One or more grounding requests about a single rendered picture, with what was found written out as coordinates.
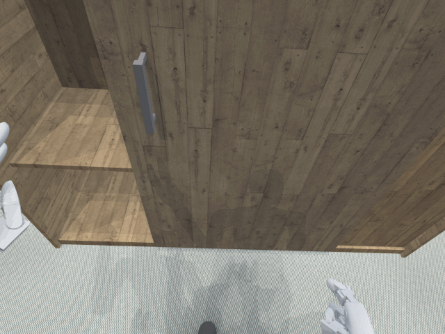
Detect left robot hand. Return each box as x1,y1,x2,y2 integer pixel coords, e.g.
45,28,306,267
0,122,30,252

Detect wardrobe door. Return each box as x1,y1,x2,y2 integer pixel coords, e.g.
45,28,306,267
339,128,445,247
83,0,445,251

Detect right robot hand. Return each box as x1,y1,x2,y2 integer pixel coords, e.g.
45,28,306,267
321,278,375,334

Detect handle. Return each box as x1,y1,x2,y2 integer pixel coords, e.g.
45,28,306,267
133,52,156,134

